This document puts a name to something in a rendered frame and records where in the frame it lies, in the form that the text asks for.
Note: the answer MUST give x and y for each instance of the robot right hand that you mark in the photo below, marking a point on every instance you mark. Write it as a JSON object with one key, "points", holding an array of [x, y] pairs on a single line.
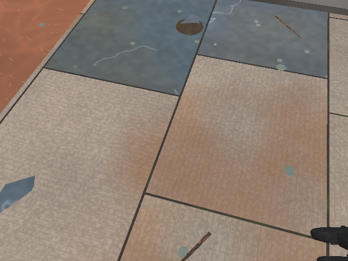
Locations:
{"points": [[333, 235]]}

